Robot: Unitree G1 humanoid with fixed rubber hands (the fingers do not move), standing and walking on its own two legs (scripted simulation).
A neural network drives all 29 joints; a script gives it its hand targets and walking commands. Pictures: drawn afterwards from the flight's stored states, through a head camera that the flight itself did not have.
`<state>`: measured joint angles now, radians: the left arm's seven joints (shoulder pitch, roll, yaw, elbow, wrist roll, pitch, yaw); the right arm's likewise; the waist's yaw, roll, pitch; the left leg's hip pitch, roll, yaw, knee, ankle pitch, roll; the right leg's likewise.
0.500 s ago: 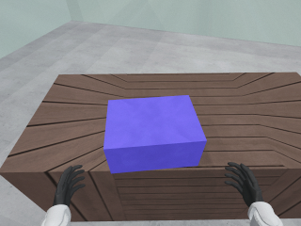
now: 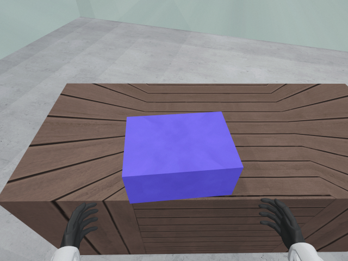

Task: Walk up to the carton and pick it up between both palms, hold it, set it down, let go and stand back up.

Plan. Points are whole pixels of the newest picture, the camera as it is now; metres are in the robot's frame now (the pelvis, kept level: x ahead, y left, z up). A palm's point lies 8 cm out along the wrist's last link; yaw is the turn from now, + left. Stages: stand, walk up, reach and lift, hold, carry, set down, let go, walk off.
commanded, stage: set down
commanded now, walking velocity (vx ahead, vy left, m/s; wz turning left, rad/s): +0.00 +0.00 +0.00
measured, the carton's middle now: (178, 155) +0.46 +0.02 -0.07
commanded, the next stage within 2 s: let go in 0.34 s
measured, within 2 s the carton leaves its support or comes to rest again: neither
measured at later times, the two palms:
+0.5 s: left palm (76, 247) +0.18 +0.24 -0.05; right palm (295, 248) +0.20 -0.26 -0.05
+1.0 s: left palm out of the picture +0.15 +0.24 -0.08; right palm out of the picture +0.18 -0.25 -0.08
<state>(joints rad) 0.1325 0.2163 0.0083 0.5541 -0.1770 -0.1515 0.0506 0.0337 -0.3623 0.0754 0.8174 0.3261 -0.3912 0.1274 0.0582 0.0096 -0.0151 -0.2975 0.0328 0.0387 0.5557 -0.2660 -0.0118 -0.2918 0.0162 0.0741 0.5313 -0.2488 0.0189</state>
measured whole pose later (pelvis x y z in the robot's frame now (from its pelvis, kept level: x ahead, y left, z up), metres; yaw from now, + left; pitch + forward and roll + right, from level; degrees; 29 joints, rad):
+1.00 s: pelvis +0.00 +0.00 +0.00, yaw +0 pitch +0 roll +0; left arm 0.15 0.23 0.01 0.64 -0.01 0.04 0.01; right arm 0.07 -0.32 0.04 0.82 -0.01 -0.12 0.04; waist 0.04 0.01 -0.01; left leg -0.29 0.03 0.04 0.53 -0.25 -0.01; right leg -0.29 0.02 0.07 0.52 -0.24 0.02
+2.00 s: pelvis -0.02 +0.00 +0.00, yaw +0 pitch -1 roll +0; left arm 0.15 0.24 0.01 1.03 0.00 -0.01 -0.01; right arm 0.07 -0.32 0.04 1.00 -0.01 -0.04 0.02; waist 0.04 0.01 -0.01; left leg -0.29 0.03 0.04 0.53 -0.22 -0.01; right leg -0.29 0.02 0.07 0.52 -0.21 0.02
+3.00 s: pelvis -0.03 +0.00 +0.00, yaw +0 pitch -1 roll +0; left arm 0.15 0.24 0.01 1.06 0.00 -0.01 -0.01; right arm 0.07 -0.32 0.04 1.02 -0.01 -0.04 0.02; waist 0.04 0.01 -0.01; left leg -0.29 0.03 0.04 0.53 -0.22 -0.01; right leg -0.29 0.02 0.07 0.52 -0.21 0.02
